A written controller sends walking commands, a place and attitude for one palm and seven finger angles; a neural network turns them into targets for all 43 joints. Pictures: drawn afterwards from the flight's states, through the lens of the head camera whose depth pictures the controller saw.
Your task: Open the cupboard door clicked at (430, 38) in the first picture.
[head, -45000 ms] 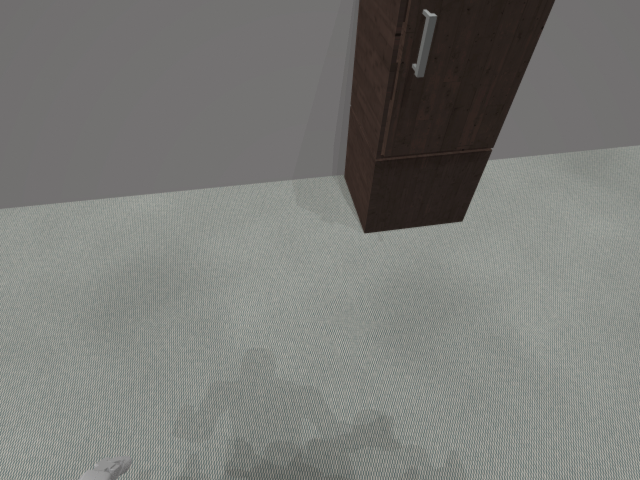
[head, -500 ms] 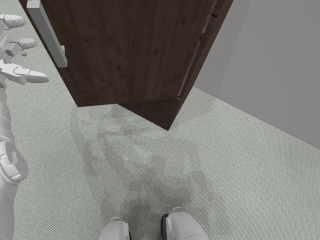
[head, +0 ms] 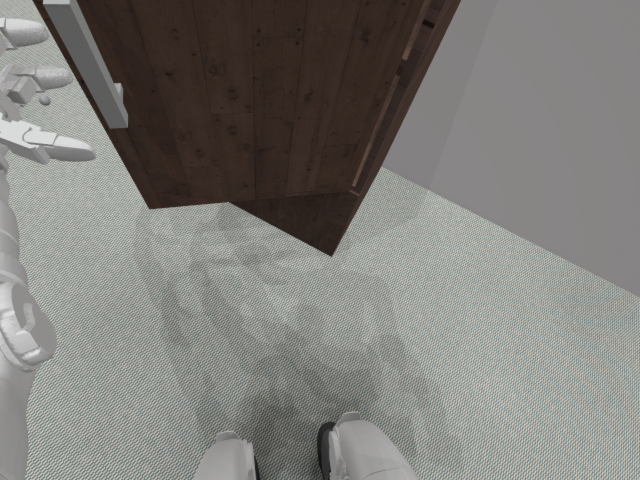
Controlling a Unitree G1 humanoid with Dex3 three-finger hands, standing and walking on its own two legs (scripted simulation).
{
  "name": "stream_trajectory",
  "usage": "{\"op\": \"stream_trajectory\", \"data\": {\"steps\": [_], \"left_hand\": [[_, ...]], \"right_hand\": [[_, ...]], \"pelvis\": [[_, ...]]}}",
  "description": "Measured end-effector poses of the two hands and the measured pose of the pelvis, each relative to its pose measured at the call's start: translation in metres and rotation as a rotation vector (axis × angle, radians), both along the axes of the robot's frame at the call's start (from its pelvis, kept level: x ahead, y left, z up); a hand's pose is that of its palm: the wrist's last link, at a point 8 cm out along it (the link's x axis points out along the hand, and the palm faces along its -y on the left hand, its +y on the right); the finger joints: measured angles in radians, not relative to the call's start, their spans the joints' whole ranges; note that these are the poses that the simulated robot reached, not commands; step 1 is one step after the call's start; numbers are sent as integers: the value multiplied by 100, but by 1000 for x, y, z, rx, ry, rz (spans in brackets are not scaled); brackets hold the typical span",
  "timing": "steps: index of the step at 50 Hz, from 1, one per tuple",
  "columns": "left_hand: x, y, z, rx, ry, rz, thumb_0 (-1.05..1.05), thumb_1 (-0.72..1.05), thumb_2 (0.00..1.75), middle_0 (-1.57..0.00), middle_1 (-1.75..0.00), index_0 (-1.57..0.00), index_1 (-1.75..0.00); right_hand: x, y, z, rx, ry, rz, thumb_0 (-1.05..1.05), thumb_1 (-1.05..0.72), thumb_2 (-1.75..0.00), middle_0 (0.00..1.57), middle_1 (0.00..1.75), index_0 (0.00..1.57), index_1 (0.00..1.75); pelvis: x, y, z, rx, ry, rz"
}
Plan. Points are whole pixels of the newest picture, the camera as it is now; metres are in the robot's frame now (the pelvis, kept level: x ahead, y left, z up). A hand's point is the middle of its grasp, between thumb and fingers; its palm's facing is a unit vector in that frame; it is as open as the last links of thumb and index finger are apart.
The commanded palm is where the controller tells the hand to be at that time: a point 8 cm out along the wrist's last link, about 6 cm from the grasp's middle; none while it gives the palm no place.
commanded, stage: slide the fingers in behind the handle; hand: left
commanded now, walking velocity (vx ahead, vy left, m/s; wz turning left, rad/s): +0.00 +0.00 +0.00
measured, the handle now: (94, 56) +0.58 +0.20 +0.10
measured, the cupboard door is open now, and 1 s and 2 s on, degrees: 38 38 38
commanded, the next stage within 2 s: close the thumb around the handle in 1.30 s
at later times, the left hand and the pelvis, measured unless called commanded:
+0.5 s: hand (91, 106) +0.52 +0.20 +0.09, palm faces +0.05 -1.00 -0.01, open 14.0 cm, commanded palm +0.50 +0.24 +0.09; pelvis +0.00 +0.00 +0.00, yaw +1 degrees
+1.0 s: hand (118, 99) +0.52 +0.17 +0.10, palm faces +0.06 -1.00 +0.00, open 14.0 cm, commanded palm +0.50 +0.22 +0.09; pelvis -0.01 -0.01 +0.00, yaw +1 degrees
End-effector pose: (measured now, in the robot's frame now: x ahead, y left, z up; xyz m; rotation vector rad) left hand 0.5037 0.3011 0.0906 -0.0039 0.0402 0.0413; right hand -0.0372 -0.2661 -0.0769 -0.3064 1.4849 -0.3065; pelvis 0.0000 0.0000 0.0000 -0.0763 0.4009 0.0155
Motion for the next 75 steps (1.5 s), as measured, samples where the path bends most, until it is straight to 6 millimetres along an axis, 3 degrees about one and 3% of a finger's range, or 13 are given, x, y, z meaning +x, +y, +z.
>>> {"op": "stream_trajectory", "data": {"steps": [17,31,45,67,75], "left_hand": [[-8,-31,6,4,3,16,-2,-50,30,-30,-120,-29,-120],[-9,-58,3,5,7,26,-2,-50,30,-30,-120,-30,-120],[-4,-68,6,9,-5,12,-2,-50,30,-30,-120,-29,-120],[-9,-73,8,15,-12,27,-2,-50,30,-29,-119,-29,-120],[-4,-72,1,26,5,24,-2,-47,31,-30,-120,-30,-121]], "right_hand": [[30,17,-15,87,-97,16,0,-91,-89,20,30,20,30],[19,-1,-17,67,-97,22,1,-91,-89,20,30,20,30],[-3,-9,-14,58,-50,3,1,-91,-89,20,30,20,30],[19,0,-19,89,-109,22,1,-91,-89,20,30,20,30],[18,-2,-18,68,-101,31,1,-91,-89,20,30,20,30]], "pelvis": [[5,2,3,10,-39,3],[-6,-9,0,23,-43,8],[-8,-14,1,26,-32,3],[-3,-10,2,31,-46,1],[-5,-8,0,27,-33,8]]}}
